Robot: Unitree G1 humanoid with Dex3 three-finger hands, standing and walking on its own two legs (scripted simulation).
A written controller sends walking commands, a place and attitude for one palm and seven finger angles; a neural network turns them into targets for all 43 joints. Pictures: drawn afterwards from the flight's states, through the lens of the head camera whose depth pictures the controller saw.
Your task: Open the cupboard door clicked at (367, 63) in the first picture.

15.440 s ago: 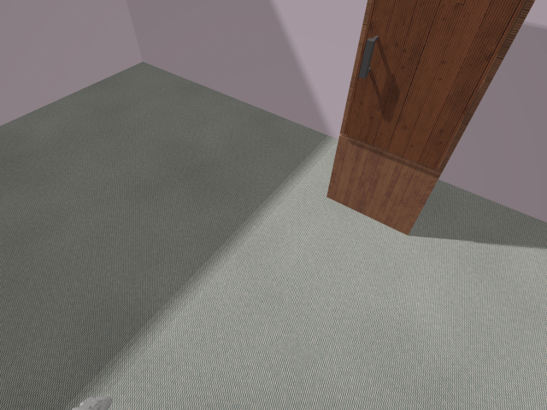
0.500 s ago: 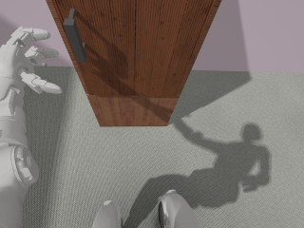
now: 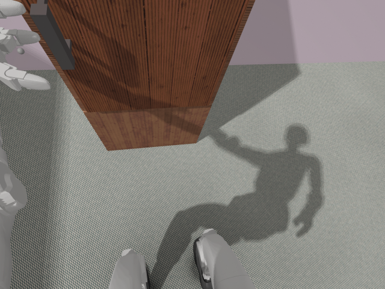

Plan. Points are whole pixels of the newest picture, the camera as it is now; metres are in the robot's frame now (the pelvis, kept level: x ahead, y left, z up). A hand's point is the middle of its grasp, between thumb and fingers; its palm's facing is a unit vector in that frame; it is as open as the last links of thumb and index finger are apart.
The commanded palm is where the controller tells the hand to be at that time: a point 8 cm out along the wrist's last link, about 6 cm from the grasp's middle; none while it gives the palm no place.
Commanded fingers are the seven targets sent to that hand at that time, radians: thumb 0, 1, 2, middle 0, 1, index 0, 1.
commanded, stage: move the hooked fingers beside the handle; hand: left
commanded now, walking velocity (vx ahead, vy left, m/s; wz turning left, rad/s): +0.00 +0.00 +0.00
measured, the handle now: (56, 31) +0.59 +0.17 +0.08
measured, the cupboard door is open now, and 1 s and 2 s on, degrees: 0 0 0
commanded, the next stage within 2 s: slide the fingers in behind the handle in 0.60 s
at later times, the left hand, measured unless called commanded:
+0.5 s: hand (19, 56) +0.54 +0.22 +0.08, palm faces -0.04 -1.00 -0.02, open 14.0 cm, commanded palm +0.52 +0.27 +0.08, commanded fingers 0.00 -0.50 0.30 -0.30 -1.20 -0.30 -1.20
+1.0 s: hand (27, 56) +0.54 +0.21 +0.08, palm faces -0.06 -1.00 +0.00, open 14.0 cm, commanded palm +0.53 +0.25 +0.08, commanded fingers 0.00 -0.50 0.30 -0.30 -1.20 -0.30 -1.20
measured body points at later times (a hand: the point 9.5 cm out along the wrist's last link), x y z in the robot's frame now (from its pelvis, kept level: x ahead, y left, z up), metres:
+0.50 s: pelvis +0.00 +0.00 +0.00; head +0.17 +0.03 +0.42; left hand +0.53 +0.28 +0.08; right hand +0.02 -0.27 -0.10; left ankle -0.01 +0.12 -0.65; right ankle +0.04 -0.15 -0.65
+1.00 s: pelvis +0.00 +0.00 +0.00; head +0.17 +0.03 +0.42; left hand +0.54 +0.27 +0.08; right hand -0.03 -0.27 -0.10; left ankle -0.01 +0.12 -0.65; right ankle +0.04 -0.15 -0.65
